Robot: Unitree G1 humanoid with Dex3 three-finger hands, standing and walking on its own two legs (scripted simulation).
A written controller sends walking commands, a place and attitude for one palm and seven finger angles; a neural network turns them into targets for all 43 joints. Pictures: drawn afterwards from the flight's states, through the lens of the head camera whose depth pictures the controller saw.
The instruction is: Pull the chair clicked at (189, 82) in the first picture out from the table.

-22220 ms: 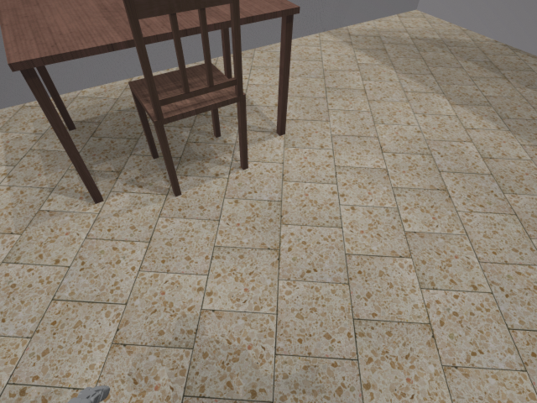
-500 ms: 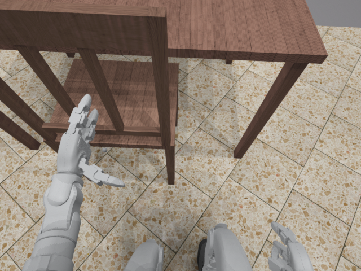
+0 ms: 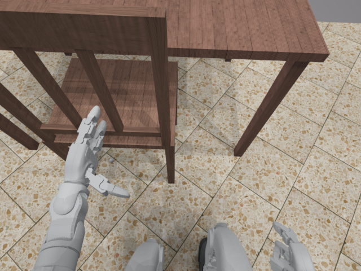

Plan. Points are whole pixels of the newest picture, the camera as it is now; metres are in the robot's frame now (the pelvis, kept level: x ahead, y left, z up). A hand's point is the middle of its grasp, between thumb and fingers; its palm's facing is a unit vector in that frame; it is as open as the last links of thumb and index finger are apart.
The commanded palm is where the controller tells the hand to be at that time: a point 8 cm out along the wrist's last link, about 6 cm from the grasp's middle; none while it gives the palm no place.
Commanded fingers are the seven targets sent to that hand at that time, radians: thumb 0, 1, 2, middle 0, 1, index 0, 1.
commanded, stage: push the fingers through the gap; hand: left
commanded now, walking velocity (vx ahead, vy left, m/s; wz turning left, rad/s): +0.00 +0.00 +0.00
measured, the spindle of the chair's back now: (58, 95) +0.49 +0.30 +0.03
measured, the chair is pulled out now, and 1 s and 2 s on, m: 0.00 0.00 0.00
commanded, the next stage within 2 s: hook a spindle and tug to test in 1.66 s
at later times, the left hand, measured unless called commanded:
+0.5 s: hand (108, 141) +0.38 +0.17 +0.03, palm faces +0.00 -1.00 -0.05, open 16.9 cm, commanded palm +0.36 +0.22 +0.02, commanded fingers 0.00 -0.50 0.30 -0.06 -0.08 -0.06 -0.08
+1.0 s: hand (112, 118) +0.44 +0.17 +0.02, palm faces -0.02 -1.00 -0.04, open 16.9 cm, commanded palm +0.41 +0.22 +0.02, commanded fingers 0.00 -0.50 0.30 -0.06 -0.08 -0.06 -0.08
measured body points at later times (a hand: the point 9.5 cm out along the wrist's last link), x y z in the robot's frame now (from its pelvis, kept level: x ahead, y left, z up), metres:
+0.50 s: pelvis -0.01 -0.01 +0.00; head +0.12 +0.00 +0.43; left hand +0.37 +0.22 +0.03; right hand +0.12 -0.27 -0.11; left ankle -0.03 +0.09 -0.63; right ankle +0.08 -0.12 -0.63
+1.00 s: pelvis -0.01 +0.00 +0.00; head +0.13 +0.00 +0.42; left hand +0.43 +0.22 +0.03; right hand +0.07 -0.27 -0.12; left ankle -0.03 +0.09 -0.63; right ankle +0.08 -0.12 -0.63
